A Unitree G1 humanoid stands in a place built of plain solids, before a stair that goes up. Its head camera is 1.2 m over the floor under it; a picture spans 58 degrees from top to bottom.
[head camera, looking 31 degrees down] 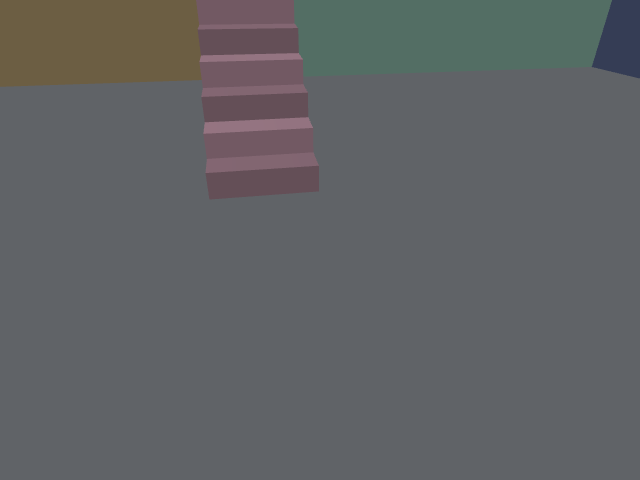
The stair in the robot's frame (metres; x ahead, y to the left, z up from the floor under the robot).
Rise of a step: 0.18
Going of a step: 0.22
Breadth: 0.71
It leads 10 degrees to the left of straight ahead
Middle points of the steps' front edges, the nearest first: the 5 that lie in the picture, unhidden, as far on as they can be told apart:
2.56 0.36 0.18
2.77 0.39 0.36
2.99 0.43 0.54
3.20 0.47 0.72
3.41 0.51 0.90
